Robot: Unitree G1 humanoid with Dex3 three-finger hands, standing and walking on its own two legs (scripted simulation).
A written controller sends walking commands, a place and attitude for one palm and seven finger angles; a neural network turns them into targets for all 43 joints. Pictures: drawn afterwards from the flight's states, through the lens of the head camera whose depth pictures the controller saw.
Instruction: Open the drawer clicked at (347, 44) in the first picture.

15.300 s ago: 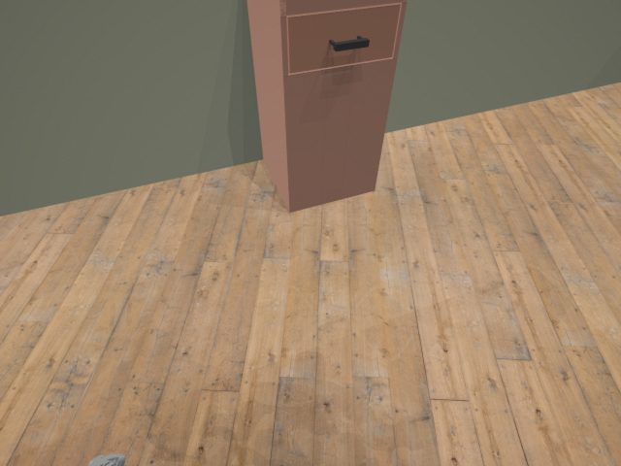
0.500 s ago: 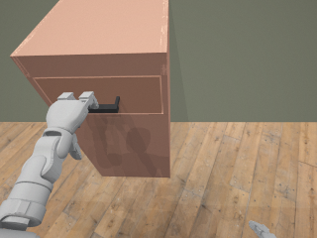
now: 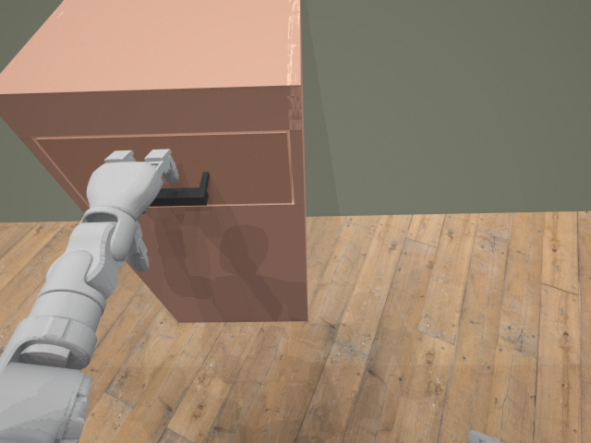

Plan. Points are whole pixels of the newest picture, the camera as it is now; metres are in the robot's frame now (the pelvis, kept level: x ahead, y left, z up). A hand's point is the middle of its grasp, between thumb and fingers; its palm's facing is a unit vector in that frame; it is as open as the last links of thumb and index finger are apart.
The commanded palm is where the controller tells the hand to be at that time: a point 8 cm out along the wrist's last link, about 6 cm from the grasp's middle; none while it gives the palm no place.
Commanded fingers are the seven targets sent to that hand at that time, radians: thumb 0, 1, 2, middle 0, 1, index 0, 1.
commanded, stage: move the hooked fingers above the handle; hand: left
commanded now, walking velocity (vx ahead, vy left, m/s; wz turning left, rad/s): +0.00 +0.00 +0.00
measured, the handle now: (173, 187) +0.51 +0.25 +0.00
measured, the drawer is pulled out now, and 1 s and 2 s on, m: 0.00 0.00 0.00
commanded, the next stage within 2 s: lower the fingers behind the handle in 1.04 s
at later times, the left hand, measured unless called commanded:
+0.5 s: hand (154, 191) +0.46 +0.25 +0.05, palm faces -0.05 -0.01 -1.00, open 13.8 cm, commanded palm +0.43 +0.26 +0.11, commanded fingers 0.00 -0.50 0.30 -0.30 -1.20 -0.30 -1.20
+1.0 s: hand (150, 194) +0.45 +0.26 +0.05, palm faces -0.08 +0.01 -1.00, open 13.8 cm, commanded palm +0.44 +0.25 +0.11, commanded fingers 0.00 -0.50 0.30 -0.30 -1.20 -0.30 -1.20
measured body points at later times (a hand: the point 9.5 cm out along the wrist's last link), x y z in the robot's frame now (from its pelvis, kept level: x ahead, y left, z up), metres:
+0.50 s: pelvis +0.01 +0.00 +0.00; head +0.09 -0.02 +0.44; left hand +0.46 +0.25 +0.10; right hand +0.05 -0.27 -0.14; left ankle -0.06 +0.09 -0.73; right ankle +0.03 -0.11 -0.73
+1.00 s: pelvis +0.01 +0.00 +0.00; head +0.08 -0.02 +0.44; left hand +0.45 +0.25 +0.11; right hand +0.08 -0.27 -0.14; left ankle -0.06 +0.09 -0.73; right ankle +0.03 -0.11 -0.73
